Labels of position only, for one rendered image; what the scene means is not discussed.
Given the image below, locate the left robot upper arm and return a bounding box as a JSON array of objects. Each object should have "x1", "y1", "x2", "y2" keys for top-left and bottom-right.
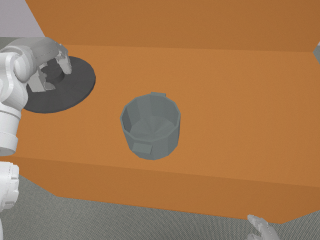
[{"x1": 0, "y1": 161, "x2": 19, "y2": 240}]

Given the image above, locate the robot left forearm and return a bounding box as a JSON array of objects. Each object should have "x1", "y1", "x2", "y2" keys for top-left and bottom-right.
[{"x1": 0, "y1": 46, "x2": 37, "y2": 157}]

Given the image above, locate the lid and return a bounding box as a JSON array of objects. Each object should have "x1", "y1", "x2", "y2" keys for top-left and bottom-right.
[{"x1": 24, "y1": 56, "x2": 96, "y2": 114}]

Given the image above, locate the pot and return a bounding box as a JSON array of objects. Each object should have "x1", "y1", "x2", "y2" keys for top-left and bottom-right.
[{"x1": 120, "y1": 91, "x2": 181, "y2": 160}]

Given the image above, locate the robot left hand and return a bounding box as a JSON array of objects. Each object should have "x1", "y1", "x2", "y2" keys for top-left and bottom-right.
[{"x1": 6, "y1": 37, "x2": 72, "y2": 92}]

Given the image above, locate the robot right hand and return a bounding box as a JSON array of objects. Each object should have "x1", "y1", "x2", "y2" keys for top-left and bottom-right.
[{"x1": 245, "y1": 214, "x2": 281, "y2": 240}]

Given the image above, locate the table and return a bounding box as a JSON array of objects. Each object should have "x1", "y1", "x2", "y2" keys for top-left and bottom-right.
[{"x1": 0, "y1": 0, "x2": 320, "y2": 224}]

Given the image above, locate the knob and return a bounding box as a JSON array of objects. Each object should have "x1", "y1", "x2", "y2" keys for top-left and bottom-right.
[{"x1": 41, "y1": 64, "x2": 65, "y2": 85}]

